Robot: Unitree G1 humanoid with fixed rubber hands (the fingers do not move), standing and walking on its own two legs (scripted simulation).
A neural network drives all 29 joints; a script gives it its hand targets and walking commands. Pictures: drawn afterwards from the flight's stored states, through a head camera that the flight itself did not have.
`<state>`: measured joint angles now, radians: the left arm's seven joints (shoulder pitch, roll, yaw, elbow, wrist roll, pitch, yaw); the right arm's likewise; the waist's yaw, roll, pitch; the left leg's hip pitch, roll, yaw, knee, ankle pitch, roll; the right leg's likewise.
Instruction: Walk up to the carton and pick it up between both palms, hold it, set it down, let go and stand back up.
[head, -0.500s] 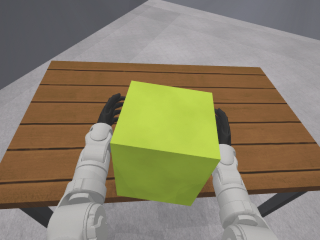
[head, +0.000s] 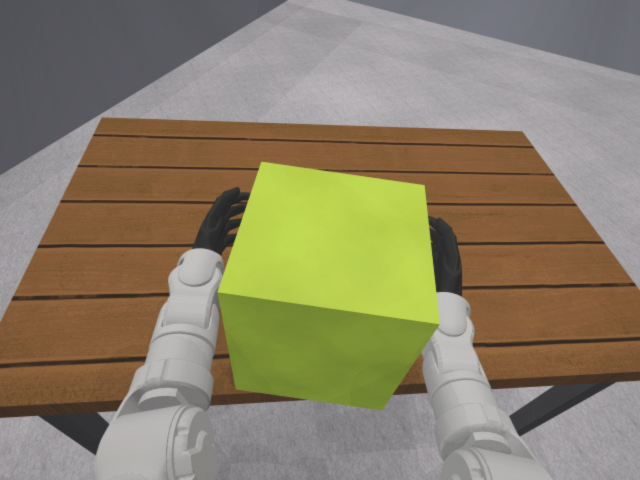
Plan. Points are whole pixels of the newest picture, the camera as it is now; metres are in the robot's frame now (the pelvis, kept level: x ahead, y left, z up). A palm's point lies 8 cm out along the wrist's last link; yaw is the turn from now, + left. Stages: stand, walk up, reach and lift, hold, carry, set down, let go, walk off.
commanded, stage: set down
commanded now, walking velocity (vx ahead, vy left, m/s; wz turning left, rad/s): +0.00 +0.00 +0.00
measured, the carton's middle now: (324, 292) +0.36 -0.02 +0.03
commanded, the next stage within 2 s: none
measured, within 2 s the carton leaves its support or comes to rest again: neither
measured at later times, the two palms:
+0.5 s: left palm (212, 246) +0.40 +0.13 +0.07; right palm (442, 285) +0.35 -0.17 +0.06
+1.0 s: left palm (212, 266) +0.39 +0.13 +0.04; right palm (435, 301) +0.35 -0.17 +0.03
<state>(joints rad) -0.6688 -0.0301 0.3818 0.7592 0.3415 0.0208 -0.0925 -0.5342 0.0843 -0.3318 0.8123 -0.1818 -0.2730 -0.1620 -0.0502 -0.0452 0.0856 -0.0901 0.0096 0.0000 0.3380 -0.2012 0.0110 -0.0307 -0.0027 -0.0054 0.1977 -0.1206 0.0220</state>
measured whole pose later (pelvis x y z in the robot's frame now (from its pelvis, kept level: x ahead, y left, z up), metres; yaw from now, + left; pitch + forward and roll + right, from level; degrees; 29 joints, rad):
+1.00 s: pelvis -0.01 +0.00 -0.01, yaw +0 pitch +6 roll -1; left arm -0.67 0.08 0.18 0.97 0.08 -0.17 0.03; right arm -0.57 0.01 -0.13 0.95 0.08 -0.30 -0.21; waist -0.05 0.00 -0.02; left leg -0.33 0.02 0.00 0.44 -0.21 0.00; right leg -0.29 0.00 -0.01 0.33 -0.15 0.02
